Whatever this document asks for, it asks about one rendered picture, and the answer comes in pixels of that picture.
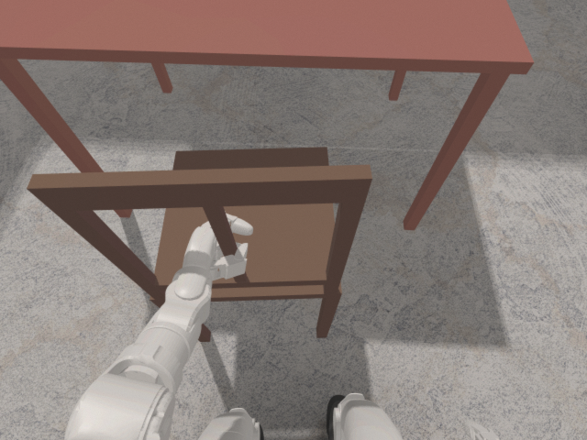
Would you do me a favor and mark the chair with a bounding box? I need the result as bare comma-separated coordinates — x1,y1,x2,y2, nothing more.
27,147,372,342

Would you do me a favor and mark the robot left forearm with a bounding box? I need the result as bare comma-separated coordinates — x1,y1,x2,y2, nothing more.
64,266,212,440

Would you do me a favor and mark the right robot hand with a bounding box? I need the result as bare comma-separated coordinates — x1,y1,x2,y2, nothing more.
463,420,500,440

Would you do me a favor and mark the table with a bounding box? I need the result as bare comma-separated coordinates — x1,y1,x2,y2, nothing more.
0,0,534,230

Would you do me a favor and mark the left robot thigh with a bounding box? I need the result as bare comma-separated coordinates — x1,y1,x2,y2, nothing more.
198,412,260,440

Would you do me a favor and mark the right robot thigh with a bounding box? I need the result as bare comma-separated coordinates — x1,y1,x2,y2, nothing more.
333,399,404,440

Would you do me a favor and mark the left robot upper arm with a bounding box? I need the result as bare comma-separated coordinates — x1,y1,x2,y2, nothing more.
67,373,175,440

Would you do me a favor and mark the left robot hand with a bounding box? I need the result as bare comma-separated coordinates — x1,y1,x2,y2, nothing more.
183,214,253,281

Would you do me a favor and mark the robot thigh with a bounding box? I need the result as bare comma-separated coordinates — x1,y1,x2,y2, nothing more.
333,399,404,440
198,412,260,440

